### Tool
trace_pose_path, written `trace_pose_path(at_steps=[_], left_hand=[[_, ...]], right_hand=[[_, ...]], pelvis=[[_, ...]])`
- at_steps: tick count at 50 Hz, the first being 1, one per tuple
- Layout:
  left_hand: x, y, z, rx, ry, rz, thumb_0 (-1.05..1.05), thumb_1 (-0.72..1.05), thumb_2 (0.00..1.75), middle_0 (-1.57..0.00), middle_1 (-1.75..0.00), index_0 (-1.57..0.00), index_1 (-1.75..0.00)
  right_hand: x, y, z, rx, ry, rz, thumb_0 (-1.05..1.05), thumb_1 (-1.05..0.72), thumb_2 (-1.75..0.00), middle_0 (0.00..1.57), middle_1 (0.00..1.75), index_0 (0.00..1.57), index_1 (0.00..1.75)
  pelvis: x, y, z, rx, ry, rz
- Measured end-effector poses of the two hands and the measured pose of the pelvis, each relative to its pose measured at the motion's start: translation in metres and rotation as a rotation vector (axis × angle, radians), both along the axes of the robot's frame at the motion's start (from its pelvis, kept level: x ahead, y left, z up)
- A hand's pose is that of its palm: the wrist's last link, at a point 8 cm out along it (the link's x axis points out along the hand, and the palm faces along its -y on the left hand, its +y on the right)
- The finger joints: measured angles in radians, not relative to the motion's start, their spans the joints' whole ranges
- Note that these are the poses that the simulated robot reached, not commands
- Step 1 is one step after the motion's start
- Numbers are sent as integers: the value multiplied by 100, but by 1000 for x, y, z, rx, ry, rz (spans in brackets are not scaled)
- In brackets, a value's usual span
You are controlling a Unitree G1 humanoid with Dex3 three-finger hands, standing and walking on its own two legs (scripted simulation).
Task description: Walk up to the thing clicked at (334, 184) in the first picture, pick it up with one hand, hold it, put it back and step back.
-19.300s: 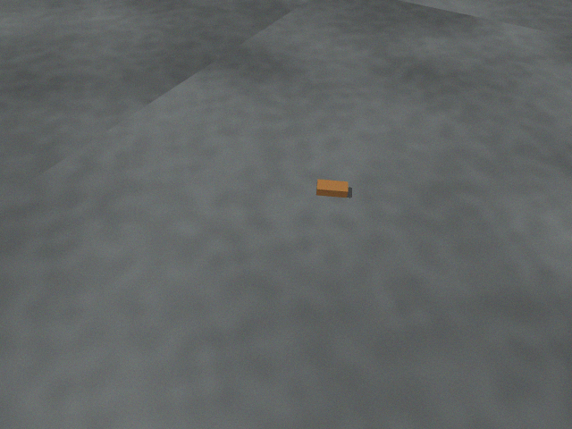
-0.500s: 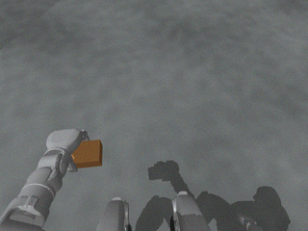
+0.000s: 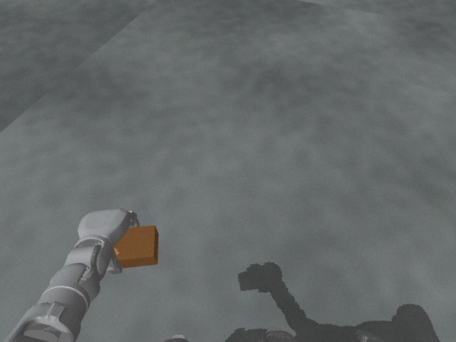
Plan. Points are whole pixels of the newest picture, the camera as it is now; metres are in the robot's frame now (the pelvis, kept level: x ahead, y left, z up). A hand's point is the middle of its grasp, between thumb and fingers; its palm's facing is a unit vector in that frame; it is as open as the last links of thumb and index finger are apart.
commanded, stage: hold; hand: left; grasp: from above
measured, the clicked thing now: (120, 248) +0.33 +0.22 -0.11
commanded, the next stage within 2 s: crouch in 1.96 s
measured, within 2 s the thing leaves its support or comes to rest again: neither
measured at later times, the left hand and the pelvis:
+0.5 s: hand (106, 237) +0.32 +0.22 -0.03, palm faces -0.47 -0.04 -0.88, open 9.6 cm; pelvis +0.01 +0.00 +0.02, yaw -1 degrees
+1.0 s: hand (104, 241) +0.30 +0.21 -0.01, palm faces -0.46 -0.04 -0.89, open 9.6 cm; pelvis +0.01 +0.00 +0.03, yaw -1 degrees
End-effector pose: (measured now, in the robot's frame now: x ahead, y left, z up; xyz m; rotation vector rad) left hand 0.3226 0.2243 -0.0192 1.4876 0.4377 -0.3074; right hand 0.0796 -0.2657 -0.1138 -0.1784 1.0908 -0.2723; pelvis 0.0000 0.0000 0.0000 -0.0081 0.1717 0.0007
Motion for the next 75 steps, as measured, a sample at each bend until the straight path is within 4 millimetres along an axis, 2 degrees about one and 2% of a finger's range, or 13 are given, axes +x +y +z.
trace_pose_path(at_steps=[15, 32, 51, 67, 75], left_hand=[[5, -1, 29, 12, 0, -25, -1, 4, 41, -80, -37, -81, -37], [-2, -3, 50, 11, 2, -48, -1, 4, 42, -80, -37, -81, -36], [-14, -9, 65, 1, 0, -56, -1, 4, 42, -81, -37, -81, -36], [-15, -11, 77, 0, -6, -62, -1, 3, 42, -81, -36, -82, -36], [-16, -12, 75, -5, 11, -67, -1, 3, 42, -81, -36, -82, -36]], right_hand=[[27, 2, 20, 12, -53, 6, 0, -91, -89, 20, 30, 20, 29], [38, 5, 30, 27, -92, 19, 0, -91, -89, 20, 30, 20, 29], [49, 7, 38, 39, -137, 40, 1, -91, -90, 20, 30, 20, 29], [59, 7, 45, 41, -163, 44, 1, -91, -90, 20, 30, 20, 29], [63, 9, 47, 44, -169, 48, 1, -91, -90, 20, 30, 20, 29]], pelvis=[[12, 2, 17, 5, -52, -7], [12, 2, 26, 10, -97, -15], [6, -2, 32, 16, -134, -17], [7, -4, 36, 17, -156, -19], [8, -4, 37, 18, -158, -20]])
